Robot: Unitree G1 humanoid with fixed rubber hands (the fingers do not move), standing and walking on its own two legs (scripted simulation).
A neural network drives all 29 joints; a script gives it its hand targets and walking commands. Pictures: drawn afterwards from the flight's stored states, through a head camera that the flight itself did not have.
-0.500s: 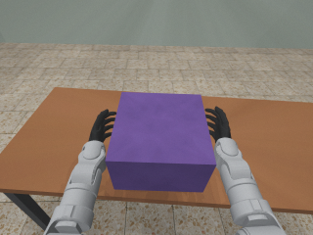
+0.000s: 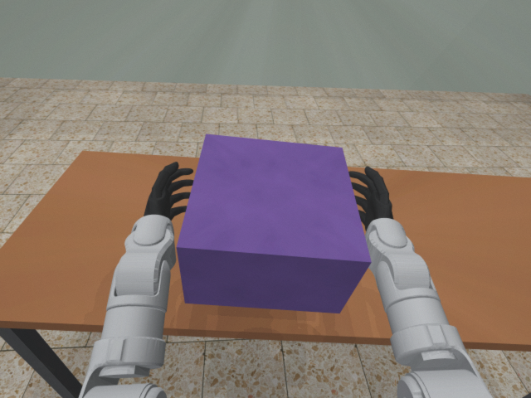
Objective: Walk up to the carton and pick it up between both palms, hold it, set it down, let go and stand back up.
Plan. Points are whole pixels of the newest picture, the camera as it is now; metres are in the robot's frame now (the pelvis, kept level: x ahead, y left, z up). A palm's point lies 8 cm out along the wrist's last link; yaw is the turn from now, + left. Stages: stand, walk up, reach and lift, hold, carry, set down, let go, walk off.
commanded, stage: reach and lift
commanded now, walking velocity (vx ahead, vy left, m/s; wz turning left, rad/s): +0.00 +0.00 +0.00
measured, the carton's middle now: (269, 219) +0.37 -0.02 +0.12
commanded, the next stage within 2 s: hold in 0.90 s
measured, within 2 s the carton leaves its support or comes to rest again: neither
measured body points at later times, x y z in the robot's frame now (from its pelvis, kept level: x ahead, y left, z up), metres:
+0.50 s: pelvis +0.00 +0.00 +0.00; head -0.04 +0.02 +0.45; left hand +0.37 +0.16 +0.15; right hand +0.37 -0.17 +0.16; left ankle +0.01 +0.12 -0.75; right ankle +0.01 -0.13 -0.75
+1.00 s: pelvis +0.00 +0.00 +0.00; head -0.05 +0.02 +0.45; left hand +0.37 +0.16 +0.17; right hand +0.38 -0.17 +0.18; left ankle +0.01 +0.12 -0.75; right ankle +0.01 -0.13 -0.75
